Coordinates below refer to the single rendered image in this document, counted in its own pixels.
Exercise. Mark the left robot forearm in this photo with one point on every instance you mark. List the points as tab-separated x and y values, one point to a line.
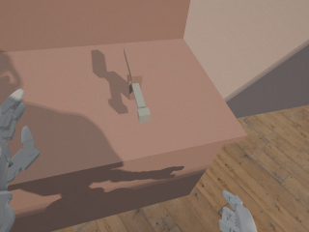
7	215

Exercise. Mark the robot right hand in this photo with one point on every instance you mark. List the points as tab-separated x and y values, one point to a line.
238	221

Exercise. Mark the counter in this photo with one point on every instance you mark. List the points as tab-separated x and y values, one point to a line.
76	61

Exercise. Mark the robot left hand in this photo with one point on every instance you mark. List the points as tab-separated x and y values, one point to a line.
11	111

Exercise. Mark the tap lever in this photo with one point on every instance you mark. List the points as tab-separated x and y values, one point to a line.
143	112

